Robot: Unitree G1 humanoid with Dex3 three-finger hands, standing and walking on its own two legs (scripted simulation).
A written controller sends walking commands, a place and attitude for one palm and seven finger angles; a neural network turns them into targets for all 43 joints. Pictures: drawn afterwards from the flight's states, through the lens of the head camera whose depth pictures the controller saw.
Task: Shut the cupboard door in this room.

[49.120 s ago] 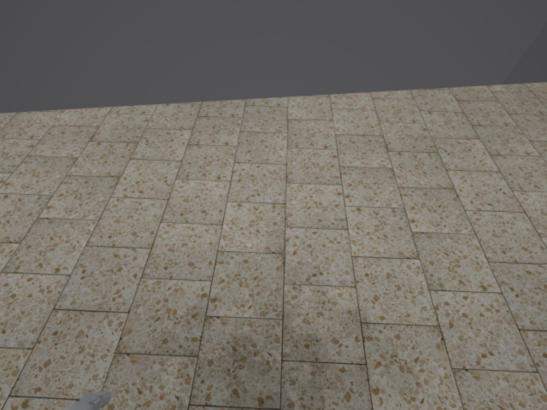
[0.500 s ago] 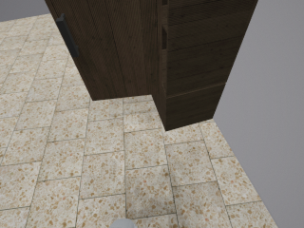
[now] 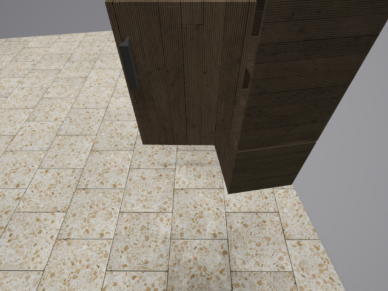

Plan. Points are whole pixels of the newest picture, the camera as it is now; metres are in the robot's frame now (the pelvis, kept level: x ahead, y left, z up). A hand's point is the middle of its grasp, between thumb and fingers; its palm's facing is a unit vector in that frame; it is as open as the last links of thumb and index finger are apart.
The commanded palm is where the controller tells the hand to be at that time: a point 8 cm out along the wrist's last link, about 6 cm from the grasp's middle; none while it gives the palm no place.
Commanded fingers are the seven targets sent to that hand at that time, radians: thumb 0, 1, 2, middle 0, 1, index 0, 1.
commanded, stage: take the last steps up to it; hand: left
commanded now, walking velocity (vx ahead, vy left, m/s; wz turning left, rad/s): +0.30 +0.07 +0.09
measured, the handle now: (131, 64) +0.73 +0.25 +0.08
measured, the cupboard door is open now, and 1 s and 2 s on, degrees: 80 80 80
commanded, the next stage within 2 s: come to a stop and stand still in 0.44 s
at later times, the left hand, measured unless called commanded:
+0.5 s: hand out of the picture +0.07 +0.18 -0.18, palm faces +0.20 -0.97 -0.15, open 7.4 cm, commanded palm none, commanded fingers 0.00 0.90 0.90 -0.20 -0.30 -0.20 -0.30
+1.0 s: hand (117, 224) +0.31 +0.24 -0.16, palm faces +0.06 -0.96 -0.27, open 7.4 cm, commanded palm none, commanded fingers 0.00 0.90 0.90 -0.20 -0.30 -0.20 -0.30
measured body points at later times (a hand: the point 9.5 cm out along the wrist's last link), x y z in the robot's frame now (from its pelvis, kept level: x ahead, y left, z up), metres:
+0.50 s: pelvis +0.15 +0.04 -0.01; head +0.19 +0.05 +0.44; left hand +0.06 +0.23 -0.16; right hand +0.23 -0.20 -0.16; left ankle +0.22 +0.15 -0.74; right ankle +0.07 -0.11 -0.74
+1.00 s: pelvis +0.23 +0.03 -0.01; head +0.27 +0.02 +0.44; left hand +0.31 +0.29 -0.14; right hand +0.28 -0.20 -0.17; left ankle +0.22 +0.15 -0.74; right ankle +0.24 -0.08 -0.74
